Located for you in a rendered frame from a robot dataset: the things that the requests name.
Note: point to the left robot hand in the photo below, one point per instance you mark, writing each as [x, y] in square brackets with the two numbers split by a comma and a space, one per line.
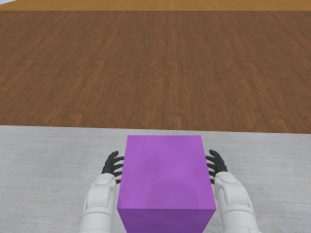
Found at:
[109, 166]

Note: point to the carton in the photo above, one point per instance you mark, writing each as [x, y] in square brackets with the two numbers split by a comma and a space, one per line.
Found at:
[165, 185]

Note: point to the right robot hand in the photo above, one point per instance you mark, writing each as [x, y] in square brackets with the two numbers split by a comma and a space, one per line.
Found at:
[218, 166]

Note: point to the robot right forearm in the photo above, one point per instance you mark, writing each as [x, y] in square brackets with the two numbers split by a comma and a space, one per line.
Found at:
[236, 210]

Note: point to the robot left forearm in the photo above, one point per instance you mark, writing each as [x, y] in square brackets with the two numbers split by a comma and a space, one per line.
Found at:
[99, 206]

